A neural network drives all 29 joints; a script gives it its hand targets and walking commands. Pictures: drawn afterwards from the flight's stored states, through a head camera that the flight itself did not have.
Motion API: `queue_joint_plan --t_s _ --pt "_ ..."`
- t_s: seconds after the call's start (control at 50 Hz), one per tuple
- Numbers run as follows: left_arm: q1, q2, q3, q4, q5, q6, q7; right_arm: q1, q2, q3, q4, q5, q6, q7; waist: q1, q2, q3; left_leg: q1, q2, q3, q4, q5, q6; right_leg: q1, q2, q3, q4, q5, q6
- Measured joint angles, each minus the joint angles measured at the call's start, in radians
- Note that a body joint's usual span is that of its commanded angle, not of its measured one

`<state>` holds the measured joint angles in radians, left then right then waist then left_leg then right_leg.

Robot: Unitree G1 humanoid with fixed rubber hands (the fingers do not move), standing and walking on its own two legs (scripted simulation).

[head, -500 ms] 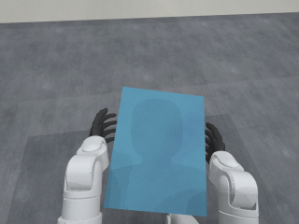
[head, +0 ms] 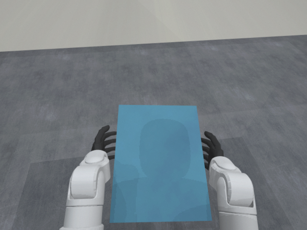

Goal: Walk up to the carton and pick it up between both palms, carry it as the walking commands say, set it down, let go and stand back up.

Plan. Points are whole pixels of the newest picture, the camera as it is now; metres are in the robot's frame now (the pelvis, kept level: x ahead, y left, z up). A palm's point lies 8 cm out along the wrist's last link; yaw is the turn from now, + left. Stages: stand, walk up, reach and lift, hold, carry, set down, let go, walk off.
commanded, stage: carry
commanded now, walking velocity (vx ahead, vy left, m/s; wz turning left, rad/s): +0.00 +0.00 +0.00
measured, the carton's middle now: (155, 168) +0.29 +0.02 -0.03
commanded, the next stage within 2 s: none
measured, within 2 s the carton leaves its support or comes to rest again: neither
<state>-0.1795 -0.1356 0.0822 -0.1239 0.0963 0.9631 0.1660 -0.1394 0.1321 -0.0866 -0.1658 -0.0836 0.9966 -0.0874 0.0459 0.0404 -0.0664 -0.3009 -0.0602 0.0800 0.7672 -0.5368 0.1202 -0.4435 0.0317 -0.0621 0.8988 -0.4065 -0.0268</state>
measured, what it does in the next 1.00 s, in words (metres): walks ahead: right foot, then left foot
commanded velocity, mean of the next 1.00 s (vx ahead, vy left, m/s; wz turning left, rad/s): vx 0.00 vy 0.00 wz -0.16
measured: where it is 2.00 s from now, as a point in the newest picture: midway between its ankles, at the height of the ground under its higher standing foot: outside the picture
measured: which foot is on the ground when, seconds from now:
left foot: down 0.00-0.08, up 0.10-0.18, down 0.20-0.82, up 0.84-0.90, down 0.92-1.00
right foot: up 0.00-0.00, down 0.02-0.22, up 0.24-0.42, down 0.44-0.98, up 1.00-1.00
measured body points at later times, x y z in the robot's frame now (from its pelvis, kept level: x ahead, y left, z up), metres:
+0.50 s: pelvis +0.13 -0.02 +0.00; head +0.14 -0.04 +0.45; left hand +0.41 +0.14 +0.05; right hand +0.42 -0.15 +0.04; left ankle +0.04 +0.06 -0.69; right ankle +0.11 -0.11 -0.71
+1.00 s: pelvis +0.22 -0.05 +0.01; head +0.22 -0.05 +0.46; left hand +0.50 +0.11 +0.09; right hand +0.51 -0.18 +0.09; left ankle +0.17 +0.07 -0.71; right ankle +0.17 -0.12 -0.69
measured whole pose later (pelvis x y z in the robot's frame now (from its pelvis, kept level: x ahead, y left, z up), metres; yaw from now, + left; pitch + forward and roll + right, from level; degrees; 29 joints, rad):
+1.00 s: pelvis +0.22 -0.05 +0.01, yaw +0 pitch +2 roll +2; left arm -0.16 -0.13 0.07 -0.28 0.06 1.10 0.17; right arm -0.15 0.13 -0.08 -0.35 -0.04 1.15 -0.14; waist 0.04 -0.03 -0.05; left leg -0.27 0.01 0.11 0.68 -0.43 0.00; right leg -0.35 0.00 -0.07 0.86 -0.45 -0.06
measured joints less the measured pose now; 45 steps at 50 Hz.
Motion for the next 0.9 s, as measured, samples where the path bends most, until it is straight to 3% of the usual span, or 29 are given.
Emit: queue_joint_plan --t_s 0.06,0.1,0.12,0.16,0.18,0.2,0.26,0.34,0.44,0.52,0.6,0.66,0.72,0.76,0.8,0.84,0.9 --pt "-0.002 0.000 -0.011 -0.035 -0.007 0.019 -0.001 0.007 -0.001 0.000 -0.060 0.002 0.027 -0.006 0.001 0.015 -0.007 0.007 -0.001 0.004 0.042 -0.028 -0.003 0.047 0.004 0.001 -0.078 -0.058 0.001" --pt "-0.006 -0.001 -0.011 -0.034 -0.007 0.029 -0.001 0.006 -0.001 0.000 -0.070 0.003 0.036 -0.011 0.001 0.018 0.000 -0.027 0.005 0.008 0.165 0.021 -0.041 0.096 0.003 0.001 -0.107 -0.100 -0.001" --pt "-0.006 -0.001 -0.011 -0.023 -0.007 0.030 -0.001 0.010 -0.002 0.000 -0.063 0.003 0.037 -0.012 0.001 0.009 0.000 -0.047 0.005 0.008 0.234 0.007 -0.071 0.120 -0.002 0.001 -0.106 -0.110 -0.003" --pt "0.000 -0.002 -0.011 0.005 -0.007 0.030 -0.002 0.023 -0.003 0.000 -0.042 0.003 0.038 -0.013 -0.001 -0.026 -0.002 -0.060 0.010 0.006 0.236 -0.056 -0.090 0.174 -0.018 0.000 -0.108 -0.134 -0.005" --pt "0.006 -0.001 -0.011 0.021 -0.007 0.028 -0.003 0.026 -0.004 0.000 -0.026 0.003 0.037 -0.013 -0.002 -0.038 -0.014 -0.061 0.021 0.004 0.144 -0.060 -0.090 0.188 -0.021 -0.002 -0.109 -0.141 -0.005" --pt "0.012 0.000 -0.011 0.039 -0.006 0.023 -0.003 0.027 -0.004 0.000 -0.006 0.001 0.034 -0.013 -0.001 -0.046 -0.029 -0.055 0.031 0.007 0.036 0.028 -0.088 0.194 -0.021 -0.002 -0.102 -0.145 -0.005" --pt "0.021 0.003 0.000 0.109 0.002 -0.011 -0.007 0.019 -0.003 0.000 0.078 -0.015 -0.007 -0.004 -0.001 -0.052 -0.033 -0.014 0.027 0.019 0.017 0.054 -0.043 0.164 -0.030 -0.002 0.032 -0.153 -0.005" --pt "0.014 0.003 0.008 0.123 0.004 -0.025 -0.005 0.014 -0.002 0.000 0.109 -0.020 -0.041 0.002 -0.001 -0.029 -0.025 0.002 0.029 0.020 -0.003 0.036 -0.033 0.068 -0.030 -0.001 0.095 -0.154 -0.005" --pt "0.007 0.000 0.007 0.042 -0.010 -0.017 -0.005 0.011 -0.001 0.001 0.027 0.001 -0.035 -0.007 0.000 -0.016 0.016 0.011 0.025 0.021 0.007 0.008 -0.042 0.021 -0.030 0.000 -0.086 -0.015 -0.005" --pt "0.007 0.000 0.006 0.041 -0.011 -0.012 -0.014 0.015 -0.002 0.001 0.011 0.002 -0.028 -0.013 0.000 -0.002 0.026 0.009 0.030 0.020 0.093 0.041 -0.058 0.080 -0.031 -0.001 -0.098 -0.059 -0.020" --pt "0.009 0.000 0.006 0.068 -0.011 -0.026 -0.019 0.024 -0.003 0.000 0.024 0.002 -0.036 -0.016 -0.001 -0.038 -0.010 0.013 0.035 0.020 -0.049 0.051 -0.069 0.103 -0.036 -0.002 -0.100 -0.084 -0.024" --pt "0.010 0.001 0.006 0.080 -0.010 -0.034 -0.018 0.023 -0.003 0.000 0.035 0.001 -0.045 -0.018 -0.001 -0.053 -0.016 0.028 0.036 0.020 -0.074 0.085 -0.077 0.087 -0.038 -0.002 -0.066 -0.030 -0.024" --pt "0.010 0.001 0.006 0.080 -0.010 -0.044 -0.018 0.020 -0.002 0.000 0.035 0.001 -0.056 -0.018 -0.001 -0.024 -0.016 0.040 0.044 0.021 -0.073 0.069 -0.077 0.057 -0.038 -0.001 -0.054 -0.092 -0.024" --pt "0.009 0.001 0.006 0.080 -0.010 -0.054 -0.018 0.020 -0.002 0.000 0.035 0.001 -0.068 -0.018 0.000 -0.005 -0.015 0.041 0.046 0.022 -0.056 0.044 -0.080 0.053 -0.038 0.000 -0.136 -0.005 -0.024" --pt "0.012 0.001 0.005 0.088 -0.011 -0.060 -0.020 0.024 -0.003 0.001 0.039 0.001 -0.073 -0.019 0.000 0.018 -0.001 0.036 0.057 0.021 0.005 0.069 -0.083 0.075 -0.031 -0.002 -0.134 -0.014 -0.027" --pt "0.024 0.001 -0.009 0.024 -0.028 -0.012 -0.008 0.045 -0.004 0.006 -0.028 0.026 -0.029 -0.036 -0.001 0.014 0.022 0.030 0.058 0.021 0.057 0.066 -0.084 0.109 -0.032 -0.002 -0.132 -0.046 -0.033" --pt "0.027 0.002 -0.024 -0.081 -0.035 0.068 -0.006 0.052 -0.005 0.010 -0.136 0.043 0.051 -0.045 -0.001 -0.017 0.035 0.029 0.058 0.020 -0.006 0.049 -0.092 0.139 -0.032 -0.003 -0.133 -0.070 -0.039"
